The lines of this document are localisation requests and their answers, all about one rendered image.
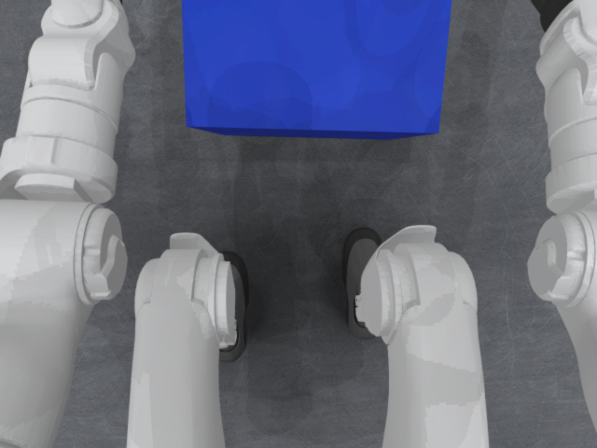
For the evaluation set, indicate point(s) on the robot right forearm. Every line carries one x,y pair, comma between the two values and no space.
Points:
567,69

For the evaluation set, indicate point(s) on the right robot upper arm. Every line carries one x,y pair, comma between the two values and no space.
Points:
563,269

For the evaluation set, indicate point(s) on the right robot foot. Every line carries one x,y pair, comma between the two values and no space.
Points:
358,248

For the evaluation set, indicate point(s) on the robot left shin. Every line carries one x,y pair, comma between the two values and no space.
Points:
183,240

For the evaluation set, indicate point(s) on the robot left forearm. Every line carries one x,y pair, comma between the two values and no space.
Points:
64,145

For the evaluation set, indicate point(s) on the robot right hand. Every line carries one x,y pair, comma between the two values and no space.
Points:
549,10

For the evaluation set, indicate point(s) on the left robot upper arm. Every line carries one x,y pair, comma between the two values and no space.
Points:
57,260

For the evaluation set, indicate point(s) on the carton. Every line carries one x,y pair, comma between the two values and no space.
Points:
354,69

